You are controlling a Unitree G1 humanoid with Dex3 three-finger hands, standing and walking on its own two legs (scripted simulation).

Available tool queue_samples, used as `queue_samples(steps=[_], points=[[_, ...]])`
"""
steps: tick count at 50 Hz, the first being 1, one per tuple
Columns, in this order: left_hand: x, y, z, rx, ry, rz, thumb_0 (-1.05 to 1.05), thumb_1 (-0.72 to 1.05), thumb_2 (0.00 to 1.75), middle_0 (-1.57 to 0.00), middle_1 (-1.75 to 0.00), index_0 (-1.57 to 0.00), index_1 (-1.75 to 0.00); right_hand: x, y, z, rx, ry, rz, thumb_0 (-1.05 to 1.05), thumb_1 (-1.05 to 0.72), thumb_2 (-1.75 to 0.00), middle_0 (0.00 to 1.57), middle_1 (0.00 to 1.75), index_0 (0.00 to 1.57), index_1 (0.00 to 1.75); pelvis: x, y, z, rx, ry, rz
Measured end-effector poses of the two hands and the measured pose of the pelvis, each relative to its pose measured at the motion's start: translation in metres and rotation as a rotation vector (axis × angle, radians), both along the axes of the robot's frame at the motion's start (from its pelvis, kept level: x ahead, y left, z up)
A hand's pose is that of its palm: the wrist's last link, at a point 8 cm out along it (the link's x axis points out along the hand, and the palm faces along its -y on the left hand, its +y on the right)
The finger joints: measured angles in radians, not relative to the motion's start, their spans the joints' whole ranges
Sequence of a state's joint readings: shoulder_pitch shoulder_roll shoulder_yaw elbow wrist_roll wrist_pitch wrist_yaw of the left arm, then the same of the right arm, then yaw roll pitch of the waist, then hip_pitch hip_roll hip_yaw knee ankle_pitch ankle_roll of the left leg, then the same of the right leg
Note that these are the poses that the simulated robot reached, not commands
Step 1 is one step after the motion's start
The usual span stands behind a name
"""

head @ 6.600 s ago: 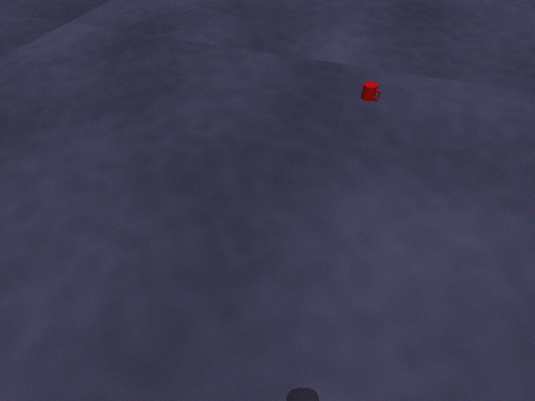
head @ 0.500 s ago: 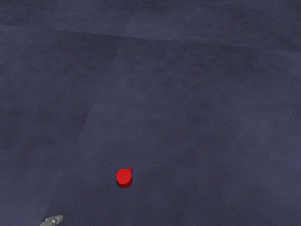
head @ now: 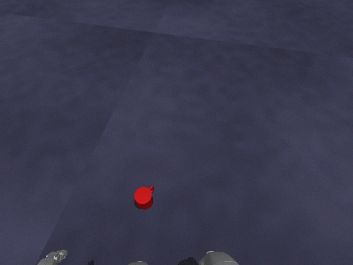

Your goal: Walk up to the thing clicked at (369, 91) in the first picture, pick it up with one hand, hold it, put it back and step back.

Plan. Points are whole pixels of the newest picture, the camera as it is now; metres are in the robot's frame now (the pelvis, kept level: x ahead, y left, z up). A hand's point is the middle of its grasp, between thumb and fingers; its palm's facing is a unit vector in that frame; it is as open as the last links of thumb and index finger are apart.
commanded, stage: walk up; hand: left
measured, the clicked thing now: (146, 195) +0.51 +0.17 -0.71
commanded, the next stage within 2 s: stand in 1.34 s
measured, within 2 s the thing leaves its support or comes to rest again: neither
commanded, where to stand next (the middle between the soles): +0.11 -0.02 m, yaw -2 degrees
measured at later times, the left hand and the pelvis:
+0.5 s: hand out of the picture +0.08 +0.21 -0.14, palm faces +0.01 -0.94 -0.33, open 7.4 cm; pelvis +0.00 -0.04 +0.02, yaw +1 degrees
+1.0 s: hand out of the picture +0.10 +0.23 -0.13, palm faces -0.03 -0.94 -0.35, open 7.4 cm; pelvis +0.01 -0.02 +0.03, yaw -1 degrees
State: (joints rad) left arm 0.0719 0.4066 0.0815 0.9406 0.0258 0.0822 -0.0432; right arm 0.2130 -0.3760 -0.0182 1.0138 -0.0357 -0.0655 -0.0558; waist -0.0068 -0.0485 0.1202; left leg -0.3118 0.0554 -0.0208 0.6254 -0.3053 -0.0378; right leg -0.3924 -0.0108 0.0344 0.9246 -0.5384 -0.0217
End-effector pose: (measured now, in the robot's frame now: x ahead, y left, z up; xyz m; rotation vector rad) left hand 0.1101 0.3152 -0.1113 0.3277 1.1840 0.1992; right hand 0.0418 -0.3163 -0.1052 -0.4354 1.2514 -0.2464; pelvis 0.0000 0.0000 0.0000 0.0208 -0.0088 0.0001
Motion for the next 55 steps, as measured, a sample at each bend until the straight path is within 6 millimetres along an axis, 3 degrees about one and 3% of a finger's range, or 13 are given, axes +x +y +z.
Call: queue_samples(steps=[5,10,15,22,28,34,42,55], points=[[-0.018,-0.021,-0.003,0.032,0.007,-0.007,0.01,0.90,0.90,-0.20,-0.30,-0.20,-0.29,-0.003,-0.035,-0.012,-0.003,0.006,-0.011,0.00,-0.90,-0.90,0.21,0.30,0.20,0.30,-0.007,-0.025,-0.010,-0.035,-0.018,-0.003],[-0.043,-0.045,0.003,0.020,0.036,0.005,0.01,0.90,0.90,-0.20,-0.30,-0.20,-0.30,0.008,-0.049,-0.010,0.016,-0.010,-0.029,0.01,-0.90,-0.90,0.20,0.30,0.20,0.30,-0.007,-0.036,-0.002,-0.009,-0.027,-0.003],[-0.051,-0.055,0.002,-0.005,0.034,0.025,0.01,0.90,0.90,-0.20,-0.30,-0.20,-0.30,0.019,-0.046,-0.007,0.041,-0.023,0.000,0.01,-0.90,-0.90,0.20,0.30,0.20,0.30,-0.003,-0.038,0.001,-0.011,-0.020,0.011],[-0.044,-0.065,0.005,-0.030,0.008,0.039,0.01,0.90,0.90,-0.20,-0.30,-0.20,-0.30,0.036,-0.025,-0.001,0.110,-0.036,0.025,0.01,-0.90,-0.90,0.20,0.30,0.20,0.30,0.000,-0.043,0.012,-0.017,-0.033,0.012],[-0.032,-0.063,0.017,-0.017,-0.014,0.024,0.01,0.90,0.90,-0.20,-0.30,-0.20,-0.30,0.057,-0.013,0.003,0.151,-0.087,0.028,0.01,-0.90,-0.90,0.20,0.30,0.20,0.30,0.001,-0.040,0.019,-0.022,-0.037,0.012],[-0.018,-0.052,0.027,0.001,-0.041,0.018,0.01,0.90,0.90,-0.20,-0.30,-0.20,-0.30,0.064,-0.006,0.007,0.158,-0.101,0.027,0.00,-0.90,-0.90,0.20,0.30,0.20,0.30,0.001,-0.035,0.024,-0.025,-0.033,0.006],[-0.011,-0.040,0.029,0.008,-0.036,0.007,0.01,0.90,0.90,-0.20,-0.30,-0.20,-0.30,0.054,-0.004,0.011,0.139,-0.080,0.001,0.00,-0.90,-0.90,0.20,0.30,0.20,0.30,0.003,-0.027,0.026,-0.025,-0.030,-0.004],[-0.021,-0.036,0.018,-0.015,0.029,-0.004,0.01,0.90,0.90,-0.20,-0.30,-0.20,-0.30,0.031,0.002,0.012,0.122,-0.027,-0.048,0.01,-0.90,-0.90,0.20,0.30,0.20,0.30,0.007,-0.015,0.027,-0.022,-0.027,-0.012]])
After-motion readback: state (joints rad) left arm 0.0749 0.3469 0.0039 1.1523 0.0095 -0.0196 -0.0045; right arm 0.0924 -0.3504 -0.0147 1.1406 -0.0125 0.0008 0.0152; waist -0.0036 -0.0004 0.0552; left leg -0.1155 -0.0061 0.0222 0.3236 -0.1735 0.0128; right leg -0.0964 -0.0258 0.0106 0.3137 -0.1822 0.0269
